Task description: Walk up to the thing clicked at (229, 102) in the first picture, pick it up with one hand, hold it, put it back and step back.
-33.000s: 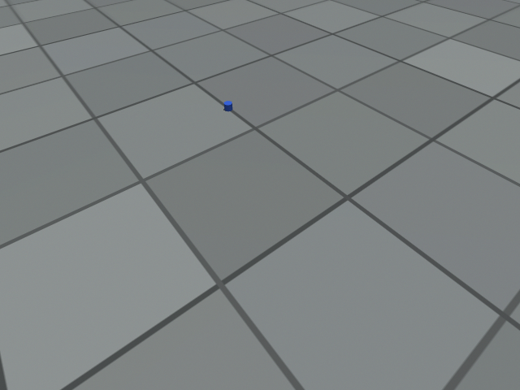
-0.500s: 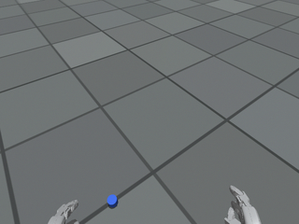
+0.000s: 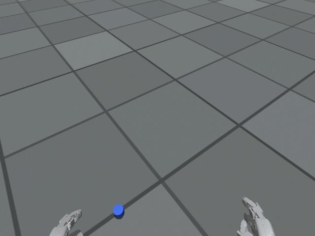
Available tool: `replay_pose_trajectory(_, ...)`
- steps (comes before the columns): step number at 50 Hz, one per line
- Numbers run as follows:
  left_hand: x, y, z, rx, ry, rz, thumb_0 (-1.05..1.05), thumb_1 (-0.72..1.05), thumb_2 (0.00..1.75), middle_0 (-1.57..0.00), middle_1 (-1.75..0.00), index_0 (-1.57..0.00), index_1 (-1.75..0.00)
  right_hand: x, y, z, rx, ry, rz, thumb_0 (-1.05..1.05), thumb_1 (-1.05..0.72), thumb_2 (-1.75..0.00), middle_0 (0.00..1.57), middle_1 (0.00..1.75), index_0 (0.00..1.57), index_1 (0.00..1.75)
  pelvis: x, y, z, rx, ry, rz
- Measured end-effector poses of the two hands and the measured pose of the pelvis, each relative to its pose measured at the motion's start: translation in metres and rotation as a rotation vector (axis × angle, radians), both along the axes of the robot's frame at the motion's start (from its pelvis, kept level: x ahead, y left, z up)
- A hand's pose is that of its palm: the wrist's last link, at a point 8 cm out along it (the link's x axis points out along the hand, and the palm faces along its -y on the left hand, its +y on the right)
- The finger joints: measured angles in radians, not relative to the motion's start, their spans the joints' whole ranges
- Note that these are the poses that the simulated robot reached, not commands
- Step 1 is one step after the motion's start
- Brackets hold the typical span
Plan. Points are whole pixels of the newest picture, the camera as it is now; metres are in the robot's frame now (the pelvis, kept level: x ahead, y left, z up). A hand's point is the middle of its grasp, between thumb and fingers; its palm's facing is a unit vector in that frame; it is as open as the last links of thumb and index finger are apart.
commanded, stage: home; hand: left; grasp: from above
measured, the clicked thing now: (118, 211) +0.44 +0.22 -0.69
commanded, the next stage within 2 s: stand in 0.42 s
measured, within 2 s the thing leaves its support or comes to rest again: neither
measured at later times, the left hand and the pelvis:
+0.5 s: hand out of the picture +0.16 +0.18 -0.04, palm faces +0.04 -0.98 -0.21, open 7.4 cm; pelvis +0.00 +0.00 +0.00, yaw +0 degrees
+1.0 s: hand out of the picture +0.05 +0.24 -0.11, palm faces +0.05 -0.95 -0.32, open 7.4 cm; pelvis +0.00 +0.01 +0.05, yaw +0 degrees
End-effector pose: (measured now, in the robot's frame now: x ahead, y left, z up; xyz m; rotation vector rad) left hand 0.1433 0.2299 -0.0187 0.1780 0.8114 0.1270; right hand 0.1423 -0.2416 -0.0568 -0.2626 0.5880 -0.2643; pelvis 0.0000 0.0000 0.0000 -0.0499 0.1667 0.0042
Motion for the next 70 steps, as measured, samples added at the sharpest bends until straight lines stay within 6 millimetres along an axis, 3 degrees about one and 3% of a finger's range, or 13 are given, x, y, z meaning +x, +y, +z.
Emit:
replay_pose_trajectory(26, 0.002, 0.000, 0.001, 0.003, 0.001, 0.000, 0.02, 0.90, 0.90, -0.20, -0.30, -0.21, -0.30, 0.005, -0.001, 0.001, 0.002, 0.001, -0.003, 0.02, -0.90, -0.90, 0.20, 0.30, 0.20, 0.30, 0.004, -0.001, 0.000, 0.001, 0.003, 0.001)
replay_pose_trajectory(30, 0.006, 0.012, -0.018, 0.093, -0.019, -0.039, 0.01, 0.90, 0.90, -0.21, -0.30, -0.21, -0.30, -0.002, -0.006, -0.015, -0.038, 0.216, 0.122, 0.01, -0.90, -0.90, 0.20, 0.30, 0.20, 0.30, -0.004, -0.001, 0.009, 0.028, -0.083, -0.002)
replay_pose_trajectory(34, -0.007, 0.031, -0.033, 0.127, 0.063, -0.017, 0.01, 0.90, 0.90, -0.21, -0.30, -0.21, -0.30, -0.016, -0.018, -0.020, -0.007, 0.360, 0.124, 0.01, -0.90, -0.90, 0.21, 0.30, 0.20, 0.30, -0.007, 0.000, 0.019, 0.047, -0.127, -0.003)
replay_pose_trajectory(40, -0.045, 0.052, -0.048, 0.135, 0.218, 0.047, 0.01, 0.90, 0.90, -0.21, -0.30, -0.21, -0.30, -0.041, -0.030, -0.016, 0.008, 0.469, 0.052, 0.01, -0.90, -0.90, 0.20, 0.30, 0.20, 0.30, -0.004, 0.004, 0.033, 0.047, -0.167, -0.005)
replay_pose_trajectory(51, -0.103, 0.057, -0.053, 0.095, 0.428, 0.118, 0.01, 0.90, 0.90, -0.21, -0.29, -0.21, -0.30, -0.073, -0.021, -0.011, 0.044, 0.605, -0.012, 0.01, -0.90, -0.90, 0.20, 0.30, 0.20, 0.30, 0.001, 0.011, 0.055, 0.043, -0.222, -0.002)
replay_pose_trajectory(60, -0.116, 0.057, -0.046, 0.099, 0.462, 0.124, 0.01, 0.90, 0.90, -0.21, -0.30, -0.21, -0.30, -0.081, -0.017, -0.010, 0.074, 0.619, -0.027, 0.01, -0.90, -0.90, 0.20, 0.30, 0.20, 0.30, -0.005, 0.011, 0.063, 0.048, -0.253, -0.002)
replay_pose_trajectory(70, -0.118, 0.060, -0.041, 0.114, 0.459, 0.123, 0.01, 0.90, 0.90, -0.21, -0.29, -0.21, -0.30, -0.092, -0.027, -0.008, 0.076, 0.637, -0.041, 0.01, -0.90, -0.90, 0.20, 0.30, 0.20, 0.30, -0.011, 0.007, 0.066, 0.047, -0.258, 0.001)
